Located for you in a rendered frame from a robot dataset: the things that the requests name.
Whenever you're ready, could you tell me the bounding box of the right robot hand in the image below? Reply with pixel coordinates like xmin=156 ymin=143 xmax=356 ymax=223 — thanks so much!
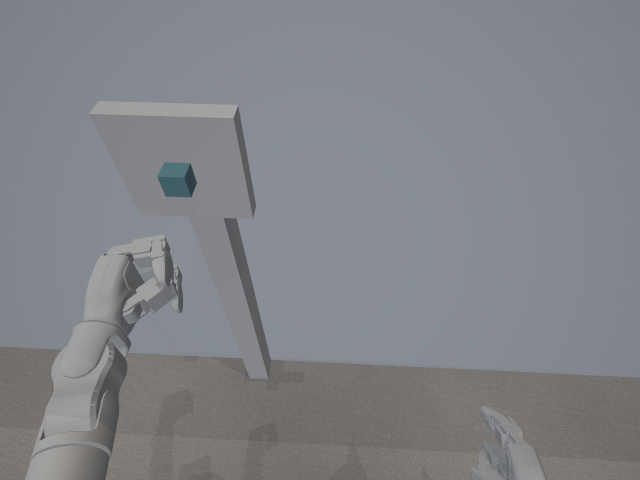
xmin=472 ymin=406 xmax=548 ymax=480

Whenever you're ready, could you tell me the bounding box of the panel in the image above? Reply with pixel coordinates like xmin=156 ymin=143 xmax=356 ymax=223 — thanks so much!
xmin=89 ymin=101 xmax=271 ymax=380

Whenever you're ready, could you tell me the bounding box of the left robot hand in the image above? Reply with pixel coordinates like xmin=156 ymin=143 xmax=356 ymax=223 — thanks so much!
xmin=83 ymin=235 xmax=183 ymax=336

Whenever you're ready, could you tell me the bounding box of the button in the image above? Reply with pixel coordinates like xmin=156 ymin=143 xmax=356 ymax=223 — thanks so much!
xmin=157 ymin=162 xmax=197 ymax=198

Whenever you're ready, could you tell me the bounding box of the left robot forearm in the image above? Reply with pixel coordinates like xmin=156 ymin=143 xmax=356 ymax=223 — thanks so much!
xmin=25 ymin=320 xmax=131 ymax=480

